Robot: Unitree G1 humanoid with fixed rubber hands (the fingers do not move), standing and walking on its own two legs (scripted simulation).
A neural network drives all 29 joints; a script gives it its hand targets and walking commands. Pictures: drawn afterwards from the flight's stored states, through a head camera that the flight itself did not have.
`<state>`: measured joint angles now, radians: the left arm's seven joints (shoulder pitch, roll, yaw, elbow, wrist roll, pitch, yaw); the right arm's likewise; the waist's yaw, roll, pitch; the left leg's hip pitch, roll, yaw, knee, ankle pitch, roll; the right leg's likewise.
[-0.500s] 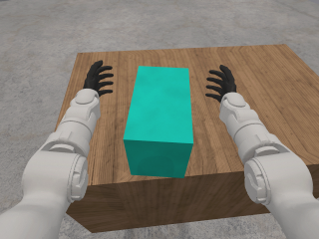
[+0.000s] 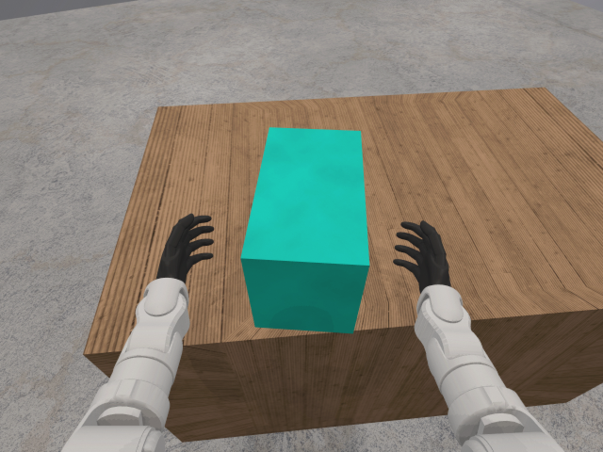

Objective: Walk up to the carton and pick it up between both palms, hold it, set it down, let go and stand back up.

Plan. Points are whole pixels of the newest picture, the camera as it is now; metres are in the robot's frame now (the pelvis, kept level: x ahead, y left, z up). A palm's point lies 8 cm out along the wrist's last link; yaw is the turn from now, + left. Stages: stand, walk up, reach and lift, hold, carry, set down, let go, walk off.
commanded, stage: set down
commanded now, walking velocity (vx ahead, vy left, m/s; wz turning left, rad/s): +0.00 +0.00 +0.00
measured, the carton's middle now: (309, 226) +0.50 -0.03 -0.01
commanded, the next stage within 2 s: let go in 1.90 s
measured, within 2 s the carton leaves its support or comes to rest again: neither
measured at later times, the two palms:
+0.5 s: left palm (148, 340) +0.31 +0.21 +0.00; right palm (424, 330) +0.30 -0.17 -0.02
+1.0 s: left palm (142, 378) +0.26 +0.22 -0.03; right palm (429, 362) +0.26 -0.18 -0.04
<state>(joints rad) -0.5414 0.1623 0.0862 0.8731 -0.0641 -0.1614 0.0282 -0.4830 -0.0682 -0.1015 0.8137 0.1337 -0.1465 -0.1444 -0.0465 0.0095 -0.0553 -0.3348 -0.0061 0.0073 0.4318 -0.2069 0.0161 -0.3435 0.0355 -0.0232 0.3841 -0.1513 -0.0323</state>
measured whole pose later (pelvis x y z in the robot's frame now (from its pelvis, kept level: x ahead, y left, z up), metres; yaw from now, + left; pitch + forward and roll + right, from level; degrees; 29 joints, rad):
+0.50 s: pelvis +0.02 +0.01 +0.00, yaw +1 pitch +3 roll -1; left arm -0.20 0.17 0.01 0.76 -0.11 -0.37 0.04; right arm -0.22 -0.05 -0.06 0.83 0.13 -0.38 -0.12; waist -0.02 0.01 -0.01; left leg -0.27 -0.01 -0.01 0.46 -0.25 0.02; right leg -0.26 0.04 -0.03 0.38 -0.18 -0.03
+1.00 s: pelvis +0.03 +0.00 +0.00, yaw +1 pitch +0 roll -1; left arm -0.03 0.18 0.00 0.68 -0.08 -0.32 0.03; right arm -0.06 -0.04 -0.05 0.83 0.09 -0.42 -0.08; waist 0.01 -0.01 0.03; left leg -0.17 -0.01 -0.01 0.44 -0.27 0.02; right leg -0.17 0.04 -0.02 0.38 -0.21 -0.03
